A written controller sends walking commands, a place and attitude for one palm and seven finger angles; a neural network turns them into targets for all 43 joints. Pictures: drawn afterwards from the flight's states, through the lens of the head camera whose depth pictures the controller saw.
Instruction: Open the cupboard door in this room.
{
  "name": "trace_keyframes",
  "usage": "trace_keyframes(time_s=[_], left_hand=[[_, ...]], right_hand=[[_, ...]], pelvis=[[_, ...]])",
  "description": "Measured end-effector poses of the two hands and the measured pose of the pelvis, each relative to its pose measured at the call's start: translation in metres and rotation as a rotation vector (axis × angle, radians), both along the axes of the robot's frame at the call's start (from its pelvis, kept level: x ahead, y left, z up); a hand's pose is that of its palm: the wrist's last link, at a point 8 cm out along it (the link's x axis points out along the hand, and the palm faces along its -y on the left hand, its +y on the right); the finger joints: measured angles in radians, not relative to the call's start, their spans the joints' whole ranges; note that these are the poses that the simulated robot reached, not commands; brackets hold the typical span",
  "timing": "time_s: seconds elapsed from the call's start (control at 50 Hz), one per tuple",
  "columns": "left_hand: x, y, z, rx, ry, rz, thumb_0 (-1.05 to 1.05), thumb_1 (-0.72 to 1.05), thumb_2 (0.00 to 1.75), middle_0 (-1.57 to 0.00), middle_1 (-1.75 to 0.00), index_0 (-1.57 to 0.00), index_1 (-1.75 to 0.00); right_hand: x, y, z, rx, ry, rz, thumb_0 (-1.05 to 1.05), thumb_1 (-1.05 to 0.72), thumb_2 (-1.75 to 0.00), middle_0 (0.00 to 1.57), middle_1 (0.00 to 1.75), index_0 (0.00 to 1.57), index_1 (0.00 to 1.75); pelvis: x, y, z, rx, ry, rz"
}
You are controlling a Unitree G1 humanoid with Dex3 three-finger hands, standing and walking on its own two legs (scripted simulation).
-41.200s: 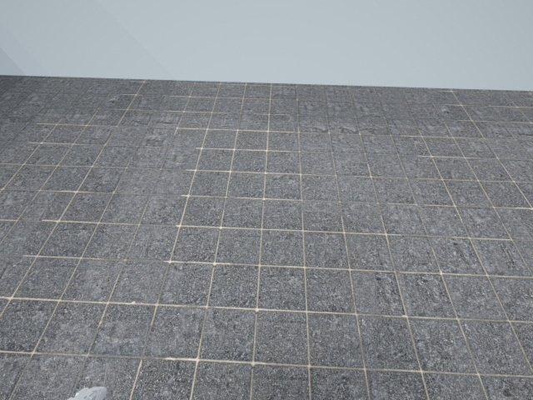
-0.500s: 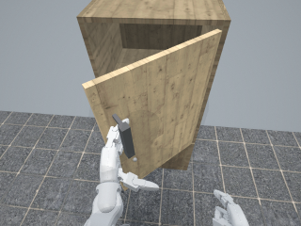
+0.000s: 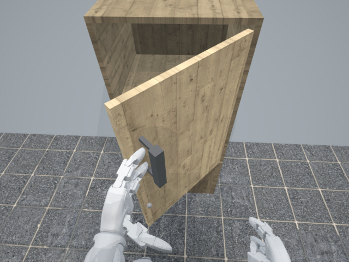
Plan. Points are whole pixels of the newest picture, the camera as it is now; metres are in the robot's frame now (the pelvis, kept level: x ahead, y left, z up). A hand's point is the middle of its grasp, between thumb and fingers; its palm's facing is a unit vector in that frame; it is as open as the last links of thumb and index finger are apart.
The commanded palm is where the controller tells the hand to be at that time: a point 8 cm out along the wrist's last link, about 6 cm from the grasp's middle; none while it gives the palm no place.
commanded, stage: slide the hand sideways off the handle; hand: left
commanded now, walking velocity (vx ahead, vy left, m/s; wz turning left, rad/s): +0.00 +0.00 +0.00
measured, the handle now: (152, 162) +0.32 +0.06 +0.08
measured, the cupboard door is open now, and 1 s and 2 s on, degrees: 46 46 46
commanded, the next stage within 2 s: draw the hand back to the body in 0.60 s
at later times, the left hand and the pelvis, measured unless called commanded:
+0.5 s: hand (119, 227) +0.18 +0.11 +0.08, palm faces -0.04 -1.00 -0.01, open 16.3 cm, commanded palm +0.15 +0.17 +0.08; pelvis +0.00 -0.01 -0.01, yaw +1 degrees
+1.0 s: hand (89, 220) +0.18 +0.16 +0.10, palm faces -0.02 -1.00 -0.04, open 16.3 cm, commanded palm +0.15 +0.21 +0.12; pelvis +0.00 +0.01 +0.00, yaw +1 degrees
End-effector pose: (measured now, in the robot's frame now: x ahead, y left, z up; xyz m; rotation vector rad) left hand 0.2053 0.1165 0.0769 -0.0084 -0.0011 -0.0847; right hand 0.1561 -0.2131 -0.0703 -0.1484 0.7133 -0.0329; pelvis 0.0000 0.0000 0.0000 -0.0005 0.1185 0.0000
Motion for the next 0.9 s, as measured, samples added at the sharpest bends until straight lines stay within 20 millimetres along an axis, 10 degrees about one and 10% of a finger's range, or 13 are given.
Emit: trace_keyframes(time_s=[0.64, 0.9], left_hand=[[-0.056, 0.059, 0.0, 0.021, 0.018, 0.05, -0.01, -0.5, 0.3, -0.15, -0.3, -0.15, -0.3], [-0.043, 0.081, 0.013, 0.055, -0.014, 0.054, -0.01, -0.5, 0.3, -0.15, -0.3, -0.15, -0.3]], right_hand=[[0.012, -0.014, -0.005, -0.031, -0.073, -0.032, 0.02, -0.9, -0.9, 0.2, 0.3, 0.2, 0.3], [0.011, 0.0, -0.002, -0.023, -0.085, -0.04, 0.02, -0.9, -0.9, 0.2, 0.3, 0.2, 0.3]], pelvis=[[-0.001, -0.005, -0.015, -0.015, 0.031, 0.019], [-0.003, 0.002, -0.011, -0.029, 0.015, 0.017]])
